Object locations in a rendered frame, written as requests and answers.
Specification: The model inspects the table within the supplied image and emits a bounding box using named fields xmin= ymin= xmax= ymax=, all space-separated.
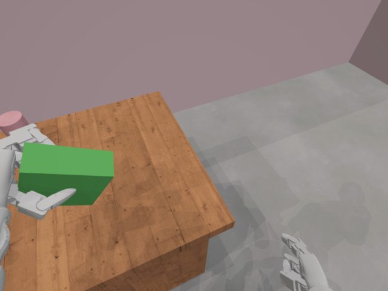
xmin=0 ymin=91 xmax=235 ymax=291

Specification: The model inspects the robot right hand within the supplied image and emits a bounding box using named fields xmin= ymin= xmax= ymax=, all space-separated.
xmin=280 ymin=233 xmax=329 ymax=291

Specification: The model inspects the robot left hand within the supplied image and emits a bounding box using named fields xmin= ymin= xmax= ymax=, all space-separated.
xmin=0 ymin=124 xmax=76 ymax=220

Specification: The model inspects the sponge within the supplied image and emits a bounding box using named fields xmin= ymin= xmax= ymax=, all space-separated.
xmin=18 ymin=142 xmax=114 ymax=206

